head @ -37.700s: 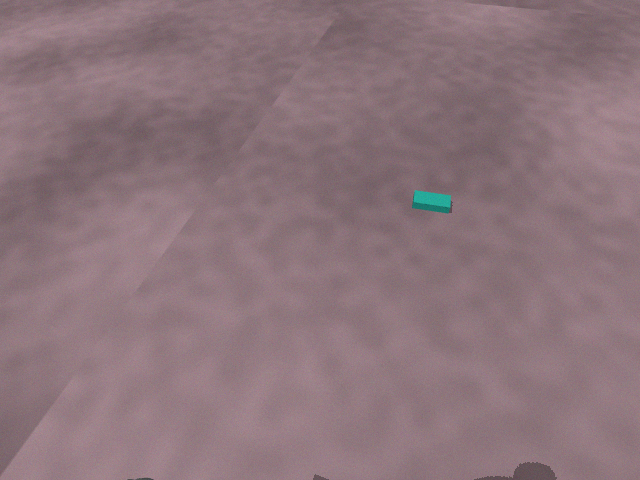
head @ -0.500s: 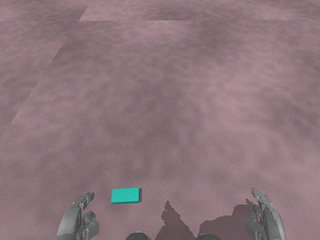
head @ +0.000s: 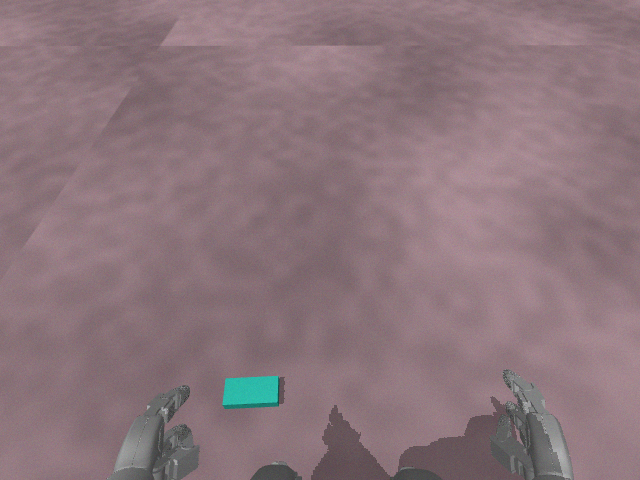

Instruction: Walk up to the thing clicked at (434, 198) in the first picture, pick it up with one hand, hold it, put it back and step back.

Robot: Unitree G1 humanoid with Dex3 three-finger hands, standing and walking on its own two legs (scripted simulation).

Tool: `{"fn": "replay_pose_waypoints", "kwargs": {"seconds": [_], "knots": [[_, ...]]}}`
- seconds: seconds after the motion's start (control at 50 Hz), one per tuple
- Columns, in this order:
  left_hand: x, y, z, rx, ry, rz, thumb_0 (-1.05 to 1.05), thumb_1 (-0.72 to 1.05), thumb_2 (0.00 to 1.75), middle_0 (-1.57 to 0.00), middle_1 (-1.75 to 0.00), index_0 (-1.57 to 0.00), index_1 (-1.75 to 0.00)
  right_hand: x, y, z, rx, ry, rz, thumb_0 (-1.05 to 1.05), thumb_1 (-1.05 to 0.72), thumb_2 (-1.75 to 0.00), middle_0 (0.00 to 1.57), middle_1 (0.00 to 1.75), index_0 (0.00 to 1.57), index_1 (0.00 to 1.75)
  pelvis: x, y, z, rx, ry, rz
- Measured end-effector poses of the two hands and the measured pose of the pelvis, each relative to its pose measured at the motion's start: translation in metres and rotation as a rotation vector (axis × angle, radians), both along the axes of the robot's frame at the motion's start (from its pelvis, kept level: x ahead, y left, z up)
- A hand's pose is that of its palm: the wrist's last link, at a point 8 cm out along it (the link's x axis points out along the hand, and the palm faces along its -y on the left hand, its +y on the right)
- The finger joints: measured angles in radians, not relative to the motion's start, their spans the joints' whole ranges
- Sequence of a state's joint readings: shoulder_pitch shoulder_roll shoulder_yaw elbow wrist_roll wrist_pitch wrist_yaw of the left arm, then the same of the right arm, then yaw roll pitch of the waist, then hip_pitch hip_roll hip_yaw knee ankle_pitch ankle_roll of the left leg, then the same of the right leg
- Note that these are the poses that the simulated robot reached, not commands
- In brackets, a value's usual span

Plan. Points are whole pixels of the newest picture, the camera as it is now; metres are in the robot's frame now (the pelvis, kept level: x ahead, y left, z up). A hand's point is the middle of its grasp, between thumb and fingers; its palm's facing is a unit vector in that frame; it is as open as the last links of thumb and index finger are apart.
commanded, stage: home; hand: left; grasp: from above
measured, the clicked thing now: (252, 392) +0.45 +0.24 -0.69
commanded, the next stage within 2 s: stand in 0.84 s
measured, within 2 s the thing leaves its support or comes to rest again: neither
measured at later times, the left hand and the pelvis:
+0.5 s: hand (196, 453) +0.16 +0.18 -0.05, palm faces +0.05 -0.98 -0.20, open 7.4 cm; pelvis +0.00 +0.00 +0.00, yaw +0 degrees
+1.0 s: hand (193, 448) +0.17 +0.19 -0.06, palm faces +0.02 -0.96 -0.27, open 7.4 cm; pelvis +0.00 +0.00 +0.01, yaw +0 degrees
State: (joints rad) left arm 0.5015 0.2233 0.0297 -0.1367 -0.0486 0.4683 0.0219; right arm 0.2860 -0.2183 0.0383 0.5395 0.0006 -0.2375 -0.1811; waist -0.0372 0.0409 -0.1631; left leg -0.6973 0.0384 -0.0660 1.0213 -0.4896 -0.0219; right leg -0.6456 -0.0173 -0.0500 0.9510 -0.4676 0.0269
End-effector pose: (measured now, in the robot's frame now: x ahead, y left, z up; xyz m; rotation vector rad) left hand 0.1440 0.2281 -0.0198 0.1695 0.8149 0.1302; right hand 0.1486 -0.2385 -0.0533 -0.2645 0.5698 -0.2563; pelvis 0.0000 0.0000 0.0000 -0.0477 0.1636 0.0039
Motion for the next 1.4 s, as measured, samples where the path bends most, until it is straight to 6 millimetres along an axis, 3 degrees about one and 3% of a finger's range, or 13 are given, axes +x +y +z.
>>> {"fn": "replay_pose_waypoints", "kwargs": {"seconds": [0.32, 0.94, 1.02, 1.1, 1.22, 1.4], "knots": [[-0.001, 0.0, -0.001, 0.0, 0.004, -0.002, 0.01, 0.91, 0.9, -0.2, -0.3, -0.2, -0.3, -0.005, 0.001, -0.004, 0.006, 0.014, -0.002, 0.01, -0.9, -0.9, 0.2, 0.3, 0.2, 0.3, -0.001, 0.0, -0.001, 0.0, 0.005, 0.0], [0.006, 0.0, -0.001, 0.0, 0.006, -0.001, 0.01, 0.91, 0.9, -0.2, -0.3, -0.2, -0.3, 0.005, 0.0, -0.003, 0.006, 0.017, -0.007, 0.01, -0.9, -0.9, 0.2, 0.3, 0.2, 0.3, 0.007, 0.0, -0.001, 0.0, 0.014, -0.002], [0.012, 0.012, -0.019, 0.091, -0.026, -0.038, 0.01, 0.91, 0.9, -0.2, -0.3, -0.2, -0.3, -0.002, -0.005, -0.019, -0.045, 0.237, 0.13, 0.01, -0.9, -0.9, 0.2, 0.3, 0.2, 0.3, 0.0, 0.0, 0.008, 0.029, -0.072, -0.004], [-0.001, 0.031, -0.034, 0.132, 0.049, -0.025, 0.01, 0.91, 0.9, -0.2, -0.3, -0.2, -0.3, -0.017, -0.019, -0.024, -0.024, 0.377, 0.132, 0.01, -0.9, -0.9, 0.21, 0.3, 0.21, 0.3, -0.004, -0.001, 0.017, 0.048, -0.116, -0.005], [-0.039, 0.051, -0.047, 0.154, 0.194, 0.023, 0.01, 0.91, 0.9, -0.2, -0.3, -0.2, -0.3, -0.043, -0.036, -0.021, 0.0, 0.473, 0.047, 0.01, -0.9, -0.9, 0.21, 0.3, 0.21, 0.3, -0.003, 0.001, 0.028, 0.053, -0.153, -0.006], [-0.084, 0.059, -0.056, 0.116, 0.337, 0.078, 0.01, 0.91, 0.9, -0.2, -0.3, -0.2, -0.3, -0.077, -0.033, -0.016, 0.016, 0.582, -0.017, 0.01, -0.9, -0.9, 0.2, 0.3, 0.2, 0.3, -0.002, 0.009, 0.044, 0.042, -0.204, -0.004]]}}
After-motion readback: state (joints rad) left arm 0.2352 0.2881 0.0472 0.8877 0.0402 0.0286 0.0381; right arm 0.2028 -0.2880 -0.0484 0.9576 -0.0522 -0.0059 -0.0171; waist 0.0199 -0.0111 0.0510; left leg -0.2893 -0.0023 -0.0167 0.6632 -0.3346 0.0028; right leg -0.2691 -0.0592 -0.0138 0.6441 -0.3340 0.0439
